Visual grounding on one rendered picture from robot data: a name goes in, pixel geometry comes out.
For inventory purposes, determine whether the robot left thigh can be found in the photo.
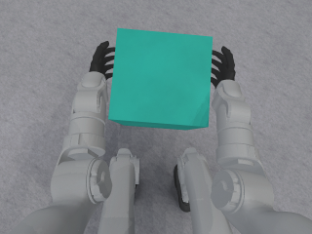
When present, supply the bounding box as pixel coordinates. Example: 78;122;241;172
97;153;139;234

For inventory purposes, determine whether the robot right shin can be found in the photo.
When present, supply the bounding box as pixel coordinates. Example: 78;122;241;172
180;147;209;203

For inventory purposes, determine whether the robot right hand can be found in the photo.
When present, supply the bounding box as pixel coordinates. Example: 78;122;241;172
211;46;236;89

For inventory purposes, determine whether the right robot upper arm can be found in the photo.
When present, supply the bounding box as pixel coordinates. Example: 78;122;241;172
210;167;312;234

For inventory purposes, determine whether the left robot upper arm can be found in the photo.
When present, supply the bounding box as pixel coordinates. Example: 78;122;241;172
8;158;113;234

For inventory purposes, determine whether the left robot forearm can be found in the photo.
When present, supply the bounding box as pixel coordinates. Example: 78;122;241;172
50;71;109;198

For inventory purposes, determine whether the right robot forearm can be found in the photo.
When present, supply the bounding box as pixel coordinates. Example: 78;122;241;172
211;79;270;182

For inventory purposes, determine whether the carton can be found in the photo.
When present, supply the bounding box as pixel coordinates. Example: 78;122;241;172
108;28;213;131

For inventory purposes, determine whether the robot left hand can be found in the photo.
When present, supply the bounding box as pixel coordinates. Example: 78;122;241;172
89;41;116;80

